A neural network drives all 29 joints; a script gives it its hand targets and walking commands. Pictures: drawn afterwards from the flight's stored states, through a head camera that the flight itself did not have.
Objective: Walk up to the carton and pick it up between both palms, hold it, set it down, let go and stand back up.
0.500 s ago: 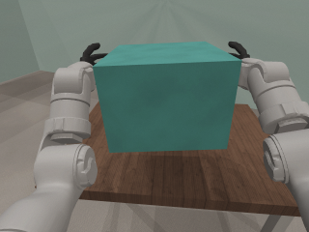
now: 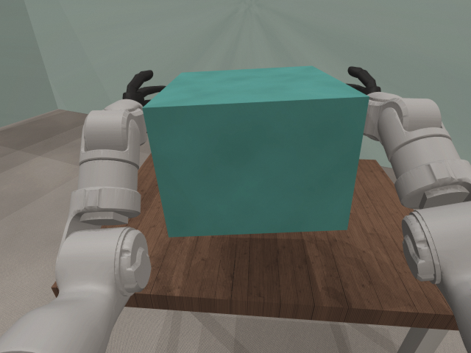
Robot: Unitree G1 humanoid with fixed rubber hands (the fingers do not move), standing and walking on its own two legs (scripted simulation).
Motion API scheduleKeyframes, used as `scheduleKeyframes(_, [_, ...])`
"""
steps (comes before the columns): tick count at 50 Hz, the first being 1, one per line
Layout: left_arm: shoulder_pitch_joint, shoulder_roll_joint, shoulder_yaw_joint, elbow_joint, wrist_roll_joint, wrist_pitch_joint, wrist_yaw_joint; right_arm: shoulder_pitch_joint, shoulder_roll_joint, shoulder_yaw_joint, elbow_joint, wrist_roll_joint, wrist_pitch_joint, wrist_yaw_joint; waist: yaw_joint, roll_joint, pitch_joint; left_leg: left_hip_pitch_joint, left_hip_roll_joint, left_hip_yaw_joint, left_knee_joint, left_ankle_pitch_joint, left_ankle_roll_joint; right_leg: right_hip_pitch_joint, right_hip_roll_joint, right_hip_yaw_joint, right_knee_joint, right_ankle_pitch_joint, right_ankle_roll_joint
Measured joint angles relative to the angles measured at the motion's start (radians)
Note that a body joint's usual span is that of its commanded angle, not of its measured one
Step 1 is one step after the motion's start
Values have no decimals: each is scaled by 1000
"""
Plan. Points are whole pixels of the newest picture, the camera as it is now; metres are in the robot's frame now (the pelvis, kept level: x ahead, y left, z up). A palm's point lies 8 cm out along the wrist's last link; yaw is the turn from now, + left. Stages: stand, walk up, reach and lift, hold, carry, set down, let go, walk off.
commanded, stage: hold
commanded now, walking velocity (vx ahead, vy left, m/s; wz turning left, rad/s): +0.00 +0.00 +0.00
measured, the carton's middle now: (251, 138) +0.40 -0.01 +0.27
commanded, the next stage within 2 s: none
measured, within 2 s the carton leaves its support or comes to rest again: neither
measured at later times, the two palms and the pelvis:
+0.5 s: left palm (133, 115) +0.38 +0.19 +0.32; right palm (356, 108) +0.38 -0.17 +0.34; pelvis +0.00 +0.00 +0.00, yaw +1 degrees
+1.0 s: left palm (136, 117) +0.37 +0.18 +0.32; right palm (363, 114) +0.37 -0.18 +0.33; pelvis +0.00 +0.00 +0.00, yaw +0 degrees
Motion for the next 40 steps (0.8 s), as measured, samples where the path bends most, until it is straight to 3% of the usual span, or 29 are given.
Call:
scheduleKeyframes(11, [-18, 5, 4, 27, -1, -7, -1, -13, 2, -5, 16, -8, 1, 2, 2, 0, -5, -7, 0, -3, -4, 5, -1, -8, 1, 1, 1, 3, -1])
scheduleKeyframes(18, [-64, 15, 34, 121, 20, -34, -21, -48, 22, -39, 78, -63, 2, 13, 8, -13, 3, -20, -1, 1, -14, 15, -1, -31, 0, 5, 9, 3, -3])
scheduleKeyframes(23, [-45, 31, 11, 63, -6, -43, -16, -26, 21, -25, 11, -40, -12, 0, -5, -18, 7, -34, 0, -10, -6, 11, -5, -33, 2, -4, -1, 6, -4])
scheduleKeyframes(30, [-3, 10, 9, 12, 16, -20, -22, 6, 21, -25, -6, -21, -6, -6, -20, -27, 23, -4, -3, -14, -5, -1, -3, 4, 0, -6, -11, -3, -4])
scheduleKeyframes(40, [78, -24, 10, -107, 20, 9, -8, 75, 11, 2, -94, 6, 3, -11, -22, -13, 24, 10, -1, -7, 13, -19, 0, 19, 3, 3, -2, -13, -1])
